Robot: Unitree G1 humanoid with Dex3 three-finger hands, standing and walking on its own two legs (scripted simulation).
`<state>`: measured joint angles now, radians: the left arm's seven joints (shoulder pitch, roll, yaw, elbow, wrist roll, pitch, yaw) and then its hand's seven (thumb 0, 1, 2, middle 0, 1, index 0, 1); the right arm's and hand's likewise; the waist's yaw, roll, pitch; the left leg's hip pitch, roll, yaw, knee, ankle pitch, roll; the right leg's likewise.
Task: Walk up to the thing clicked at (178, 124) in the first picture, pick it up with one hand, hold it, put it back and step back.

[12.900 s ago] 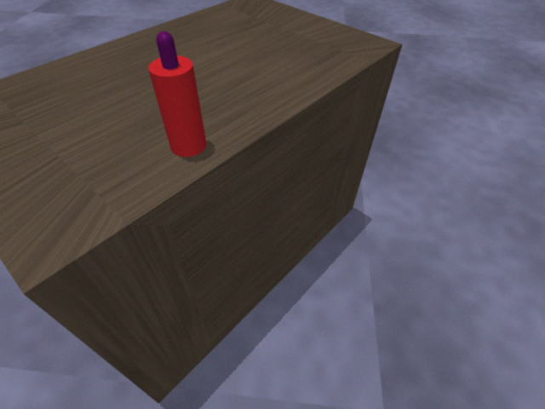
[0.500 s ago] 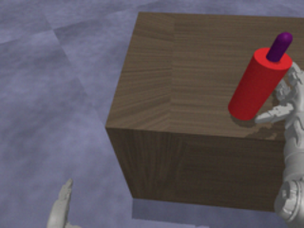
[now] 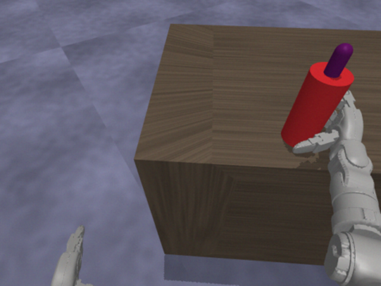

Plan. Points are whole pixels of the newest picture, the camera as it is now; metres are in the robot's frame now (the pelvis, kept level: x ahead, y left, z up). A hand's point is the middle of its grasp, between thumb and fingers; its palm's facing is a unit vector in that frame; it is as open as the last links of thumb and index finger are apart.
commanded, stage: close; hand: right
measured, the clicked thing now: (317, 99) +0.46 -0.22 +0.17
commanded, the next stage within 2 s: settle in 0.64 s
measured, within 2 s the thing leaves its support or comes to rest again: leaves its support in 1.24 s
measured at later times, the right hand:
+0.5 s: hand (311, 119) +0.45 -0.22 +0.12, palm faces +0.20 +0.98 +0.04, open 12.5 cm
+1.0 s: hand (312, 118) +0.45 -0.22 +0.12, palm faces +0.20 +0.98 +0.02, open 10.4 cm
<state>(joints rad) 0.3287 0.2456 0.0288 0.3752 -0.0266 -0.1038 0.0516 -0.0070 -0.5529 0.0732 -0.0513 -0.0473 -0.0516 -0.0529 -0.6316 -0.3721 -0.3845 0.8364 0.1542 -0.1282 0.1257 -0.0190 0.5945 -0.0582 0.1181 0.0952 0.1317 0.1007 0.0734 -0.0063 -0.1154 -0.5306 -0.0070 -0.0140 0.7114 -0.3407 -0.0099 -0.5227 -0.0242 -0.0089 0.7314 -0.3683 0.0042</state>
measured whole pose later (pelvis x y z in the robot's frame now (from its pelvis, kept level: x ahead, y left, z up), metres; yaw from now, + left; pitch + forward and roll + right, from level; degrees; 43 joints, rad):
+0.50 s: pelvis +0.00 -0.01 +0.00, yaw +0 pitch +10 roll +0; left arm 0.34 0.24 0.04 0.35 -0.03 -0.09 0.04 -0.01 -0.53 0.06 -0.04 -0.05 -0.05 -0.04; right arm -0.69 -0.38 -0.38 0.89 0.14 -0.15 0.09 -0.02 0.46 -0.31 0.75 0.55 0.79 0.56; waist 0.08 -0.01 -0.10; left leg -0.56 0.00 -0.02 0.73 -0.34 -0.02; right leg -0.55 -0.02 -0.02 0.75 -0.37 0.00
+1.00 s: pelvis +0.01 +0.00 +0.00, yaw +0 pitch +10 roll +0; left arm 0.37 0.25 0.06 0.28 -0.03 -0.10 0.03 -0.01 -0.53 0.06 -0.05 -0.05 -0.06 -0.05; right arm -0.65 -0.36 -0.37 0.81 0.12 -0.12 0.08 -0.01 0.40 -0.93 0.70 0.97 0.73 0.98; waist 0.07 0.01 -0.11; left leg -0.53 0.00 -0.02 0.72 -0.35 -0.01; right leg -0.52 -0.02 -0.01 0.74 -0.38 0.00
